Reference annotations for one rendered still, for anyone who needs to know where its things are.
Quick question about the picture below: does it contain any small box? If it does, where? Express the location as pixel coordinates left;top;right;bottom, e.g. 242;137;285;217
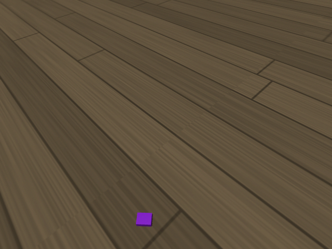
136;213;153;227

